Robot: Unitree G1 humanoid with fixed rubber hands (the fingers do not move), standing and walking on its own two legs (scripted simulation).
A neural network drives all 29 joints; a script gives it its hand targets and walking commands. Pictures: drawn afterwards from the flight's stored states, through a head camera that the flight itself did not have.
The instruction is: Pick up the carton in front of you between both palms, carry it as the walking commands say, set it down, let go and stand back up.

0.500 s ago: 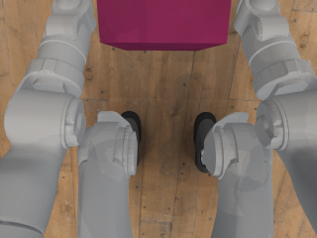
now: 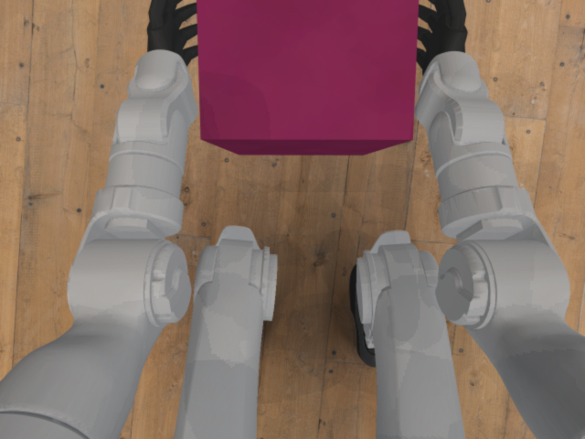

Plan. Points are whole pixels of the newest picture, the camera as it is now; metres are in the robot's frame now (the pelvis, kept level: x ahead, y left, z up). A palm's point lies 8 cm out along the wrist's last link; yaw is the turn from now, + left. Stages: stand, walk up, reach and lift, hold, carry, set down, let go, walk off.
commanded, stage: reach and lift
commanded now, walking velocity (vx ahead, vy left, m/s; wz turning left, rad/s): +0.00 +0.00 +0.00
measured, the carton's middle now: (303, 71) +0.53 +0.03 -0.17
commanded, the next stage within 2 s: none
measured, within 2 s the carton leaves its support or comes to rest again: neither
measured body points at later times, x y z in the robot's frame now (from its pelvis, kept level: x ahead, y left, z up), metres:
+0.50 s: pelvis +0.00 +0.00 +0.13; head +0.25 +0.02 +0.50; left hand +0.49 +0.18 +0.06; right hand +0.50 -0.13 +0.07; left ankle +0.11 +0.13 -0.35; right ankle +0.11 -0.13 -0.35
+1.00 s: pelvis +0.06 +0.00 +0.27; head +0.19 +0.01 +0.70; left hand +0.44 +0.17 +0.23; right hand +0.45 -0.14 +0.23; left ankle +0.11 +0.13 -0.35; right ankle +0.11 -0.13 -0.35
